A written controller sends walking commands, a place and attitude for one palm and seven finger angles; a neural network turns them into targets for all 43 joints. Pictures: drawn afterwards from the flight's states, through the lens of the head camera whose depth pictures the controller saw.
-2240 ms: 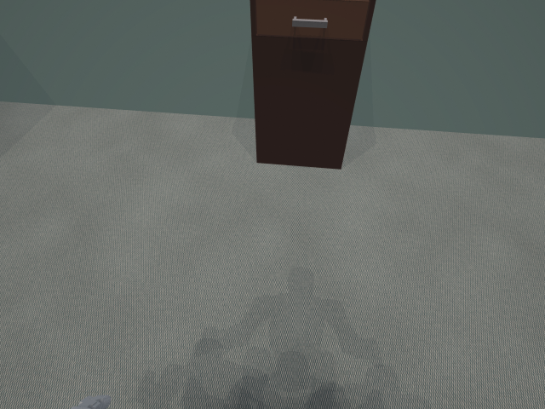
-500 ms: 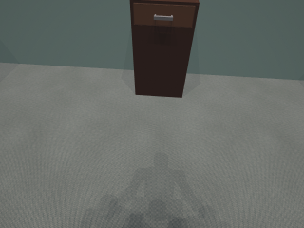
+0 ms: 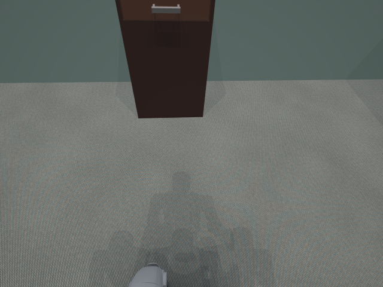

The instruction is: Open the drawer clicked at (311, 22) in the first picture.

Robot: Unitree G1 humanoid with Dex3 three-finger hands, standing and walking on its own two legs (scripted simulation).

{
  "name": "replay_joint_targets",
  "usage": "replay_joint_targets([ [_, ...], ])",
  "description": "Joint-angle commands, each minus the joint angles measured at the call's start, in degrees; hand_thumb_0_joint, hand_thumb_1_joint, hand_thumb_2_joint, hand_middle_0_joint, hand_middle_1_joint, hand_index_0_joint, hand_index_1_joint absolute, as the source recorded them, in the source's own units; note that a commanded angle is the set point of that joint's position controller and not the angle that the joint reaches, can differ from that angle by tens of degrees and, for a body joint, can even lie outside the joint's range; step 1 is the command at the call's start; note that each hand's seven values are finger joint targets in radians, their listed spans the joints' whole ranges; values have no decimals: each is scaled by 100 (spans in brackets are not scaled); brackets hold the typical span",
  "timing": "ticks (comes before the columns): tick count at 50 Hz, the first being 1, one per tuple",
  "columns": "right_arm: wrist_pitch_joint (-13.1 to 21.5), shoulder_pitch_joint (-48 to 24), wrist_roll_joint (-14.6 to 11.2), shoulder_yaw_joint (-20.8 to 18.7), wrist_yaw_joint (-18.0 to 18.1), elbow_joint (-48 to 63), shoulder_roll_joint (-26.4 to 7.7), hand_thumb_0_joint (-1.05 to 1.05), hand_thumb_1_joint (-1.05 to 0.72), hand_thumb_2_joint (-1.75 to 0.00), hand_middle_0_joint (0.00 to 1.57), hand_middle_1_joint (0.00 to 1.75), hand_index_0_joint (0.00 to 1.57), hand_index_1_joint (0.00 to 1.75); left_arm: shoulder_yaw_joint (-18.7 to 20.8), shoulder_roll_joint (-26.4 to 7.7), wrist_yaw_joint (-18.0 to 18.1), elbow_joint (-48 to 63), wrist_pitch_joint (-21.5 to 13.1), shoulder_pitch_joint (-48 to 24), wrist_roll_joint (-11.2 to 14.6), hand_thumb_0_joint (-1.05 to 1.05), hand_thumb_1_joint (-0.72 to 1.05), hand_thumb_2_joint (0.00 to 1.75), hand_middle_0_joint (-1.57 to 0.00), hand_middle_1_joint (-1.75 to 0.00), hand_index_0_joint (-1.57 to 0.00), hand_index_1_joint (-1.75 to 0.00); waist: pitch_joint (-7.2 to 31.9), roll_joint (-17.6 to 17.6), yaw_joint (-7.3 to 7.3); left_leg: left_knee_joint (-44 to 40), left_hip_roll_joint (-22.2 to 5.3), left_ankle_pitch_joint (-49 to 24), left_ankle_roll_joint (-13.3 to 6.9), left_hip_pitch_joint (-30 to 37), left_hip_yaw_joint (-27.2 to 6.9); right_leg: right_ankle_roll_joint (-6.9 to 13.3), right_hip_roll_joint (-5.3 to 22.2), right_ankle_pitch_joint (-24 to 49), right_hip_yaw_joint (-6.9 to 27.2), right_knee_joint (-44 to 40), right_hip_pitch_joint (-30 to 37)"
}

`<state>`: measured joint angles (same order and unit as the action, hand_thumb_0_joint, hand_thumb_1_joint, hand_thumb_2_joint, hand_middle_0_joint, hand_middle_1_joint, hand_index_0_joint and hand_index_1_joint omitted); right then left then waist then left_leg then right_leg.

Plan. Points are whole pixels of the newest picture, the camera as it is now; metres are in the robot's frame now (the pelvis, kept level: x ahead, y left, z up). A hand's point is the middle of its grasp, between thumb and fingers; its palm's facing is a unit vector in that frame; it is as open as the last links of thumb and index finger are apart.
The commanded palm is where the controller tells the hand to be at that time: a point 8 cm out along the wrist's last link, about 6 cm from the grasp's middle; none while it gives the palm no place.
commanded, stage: walk to a spot facing it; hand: left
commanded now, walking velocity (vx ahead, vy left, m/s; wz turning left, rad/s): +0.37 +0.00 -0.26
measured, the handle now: (166, 7) +1.28 +0.25 +0.01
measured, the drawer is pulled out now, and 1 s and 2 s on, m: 0.00 0.00 0.00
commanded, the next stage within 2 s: turn to face it in 0.92 s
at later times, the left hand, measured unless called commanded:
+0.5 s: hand (134, 200) +0.35 +0.20 -0.16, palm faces -0.23 -0.96 -0.16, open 7.4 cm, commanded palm none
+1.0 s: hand (157, 161) +0.50 +0.16 -0.17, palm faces -0.29 -0.93 -0.21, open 7.2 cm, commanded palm none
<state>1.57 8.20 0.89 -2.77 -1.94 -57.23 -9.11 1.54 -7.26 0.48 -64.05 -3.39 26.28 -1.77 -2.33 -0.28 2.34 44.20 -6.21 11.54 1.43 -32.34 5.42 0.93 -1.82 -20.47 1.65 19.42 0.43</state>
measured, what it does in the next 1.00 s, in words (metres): walks ahead, turning right: left foot, then right foot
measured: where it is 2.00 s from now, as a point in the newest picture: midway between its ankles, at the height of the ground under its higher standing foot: (203, 227)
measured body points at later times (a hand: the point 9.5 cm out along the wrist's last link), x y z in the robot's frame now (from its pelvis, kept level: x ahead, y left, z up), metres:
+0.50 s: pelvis +0.21 +0.05 +0.01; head +0.23 +0.06 +0.46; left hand +0.36 +0.25 -0.14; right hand +0.09 -0.16 -0.14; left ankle +0.14 +0.12 -0.74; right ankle +0.29 -0.12 -0.68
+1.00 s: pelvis +0.42 -0.02 +0.00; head +0.43 -0.01 +0.45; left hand +0.52 +0.21 -0.16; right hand +0.40 -0.28 -0.14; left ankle +0.55 +0.08 -0.71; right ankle +0.35 -0.11 -0.74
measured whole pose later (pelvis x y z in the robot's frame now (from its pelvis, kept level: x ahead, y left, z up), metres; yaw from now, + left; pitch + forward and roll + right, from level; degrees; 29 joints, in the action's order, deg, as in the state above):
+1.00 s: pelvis +0.42 -0.02 +0.00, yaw -21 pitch -1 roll -2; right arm 2.0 11.0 1.4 -3.7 -0.5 -57.3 -11.2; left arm 3.6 -11.8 0.0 -60.8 -2.7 16.5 -1.6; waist -1.3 0.8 0.6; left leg 43.0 -8.6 14.5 2.8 -28.0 5.7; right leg 1.3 -1.4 -16.5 -4.9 26.2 -9.2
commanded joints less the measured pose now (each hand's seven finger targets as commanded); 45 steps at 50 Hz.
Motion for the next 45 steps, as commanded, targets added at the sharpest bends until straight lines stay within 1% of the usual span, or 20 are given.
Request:
replay_joint_targets([
  [1,234,237,16,-113,93,281,-494,0,-90,-90,20,30,20,30,271,-1077,92,195,-70,101,37,0,90,90,-20,-30,-20,-30,-174,-585,-414,-1095,353,-192,-156,1690,227,645,1142,3086,635,339,-913],
  [2,266,1084,47,-167,173,10,-712,0,-90,-90,20,30,20,30,287,-1026,76,227,-67,85,63,0,90,90,-20,-30,-20,-30,337,-242,-724,-1356,332,-257,-245,2882,166,526,878,3277,467,1428,-1213],
  [3,284,1941,112,-317,247,-184,-1312,0,-90,-90,20,30,20,30,290,-740,28,285,-42,303,98,0,90,90,-20,-30,-20,-30,1034,858,-963,-1589,-820,201,-531,4265,-1289,320,397,1684,141,2958,-2223],
  [4,268,2455,118,-393,256,-270,-1764,0,-90,-90,20,30,20,30,249,-510,-30,463,-46,360,129,0,90,90,-20,-30,-20,-30,1305,1937,-956,-2729,-2191,805,-1017,4510,-3248,154,-202,-1155,-330,4844,-3140],
  [5,223,2039,62,-328,282,-252,-1549,0,-90,-90,20,30,20,30,239,-613,6,547,-34,54,76,0,90,90,-20,-30,-20,-30,1088,1561,-856,-3240,-2324,2025,-1079,3866,-3495,230,93,-1033,116,5636,-3451],
  [7,273,1201,57,-173,281,-43,-832,0,-90,-90,20,30,20,30,255,-554,-98,596,14,-618,18,0,90,90,-20,-30,-20,-30,-121,614,-569,-3443,-1863,2037,-932,2416,-2455,208,657,3,48,5830,-3782],
  [9,365,1009,66,-73,308,-91,-480,0,-90,-90,20,30,20,30,254,-357,-156,501,163,-392,-39,0,90,90,-20,-30,-20,-30,-274,552,-233,-3430,-1495,1101,-691,1765,-1315,107,813,386,-10,5468,-3346],
  [11,417,1014,38,-63,325,-118,-428,0,-90,-90,20,30,20,30,270,-299,-168,492,287,-305,-50,0,90,90,-20,-30,-20,-30,-155,560,-114,-3484,-1308,642,-713,1611,-688,23,863,640,-82,5217,-3240],
  [14,465,1154,39,-115,341,-128,-489,0,-90,-90,20,30,20,30,320,-310,-212,709,358,-621,-60,0,90,90,-20,-30,-20,-30,-162,343,-85,-3600,-1322,146,-857,2006,-380,-105,948,1052,-102,4807,-3706],
  [19,466,1644,23,-112,348,-324,-613,0,-90,-90,20,30,20,30,292,-410,-280,1043,376,-1629,-65,0,90,90,-20,-30,-20,-30,-319,346,-323,-3518,-1313,-702,-895,2940,55,-209,1029,1365,-383,3608,-4205],
  [26,365,2312,94,-40,352,-623,-626,0,-90,-90,20,30,20,30,200,-340,-297,1328,318,-2744,-13,0,90,90,-20,-30,-20,-30,-656,661,-650,-3173,-1327,-2149,-799,3435,645,35,693,1120,-885,2252,-3798],
  [29,329,2285,95,-65,353,-641,-769,0,-90,-90,20,30,20,30,210,-444,-270,1296,264,-2477,-8,0,90,90,-20,-30,-20,-30,-398,656,-443,-2448,-1404,-3785,-737,3698,910,272,381,610,-1137,1841,-3111],
  [31,308,2089,47,-88,350,-595,-913,0,-90,-90,20,30,20,30,280,-648,-233,960,162,-1363,-35,0,90,90,-20,-30,-20,-30,333,655,84,-891,-1204,-4809,-521,3513,1156,459,7,747,-1376,1270,-1488],
  [32,313,1936,-17,-87,292,-518,-919,0,-90,-90,20,30,20,30,379,-997,-197,682,86,-460,-48,0,90,90,-20,-30,-20,-30,934,391,509,436,-1053,-3992,-319,2524,1252,637,330,1287,-996,1061,114],
  [33,327,2052,-107,-29,260,-320,-512,0,-90,-90,20,30,20,30,534,-1651,-97,544,34,183,-23,0,90,90,-20,-30,-20,-30,1594,-809,627,2334,-286,192,-35,557,1197,1270,2042,2036,1407,818,1787],
  [34,326,1638,-97,-29,305,-124,-404,0,-90,-90,20,30,20,30,554,-1952,-63,455,61,347,130,0,90,90,-20,-30,-20,-30,1510,-767,557,3692,189,2270,31,-472,456,1795,2791,3397,2646,268,1858],
  [35,317,1419,-63,-71,296,-86,-467,0,-90,-90,20,30,20,30,539,-1859,-36,566,51,-5,140,0,90,90,-20,-30,-20,-30,1328,-662,471,3823,-117,1704,-24,-491,-211,1613,2614,2965,2295,76,1127],
  [38,129,1442,55,-79,268,-233,-304,0,-90,-90,20,30,20,30,346,-1112,33,732,-16,-1064,95,0,90,90,-20,-30,-20,-30,244,-15,-239,2976,-546,785,34,-34,-345,1079,1958,1863,958,-430,-955],
  [40,16,1725,77,-70,246,-324,-158,0,-90,-90,20,30,20,30,295,-961,31,725,-54,-1220,41,0,90,90,-20,-30,-20,-30,107,-335,-492,2306,-524,696,129,352,-185,959,1667,1749,397,-563,-1673],
  [45,32,1014,67,-51,126,-8,-112,0,-90,-90,20,30,20,30,298,-1013,-25,634,-59,-1023,34,0,90,90,-20,-30,-20,-30,-67,-774,-347,452,-289,224,189,552,67,916,1332,1152,260,-635,-1753],
])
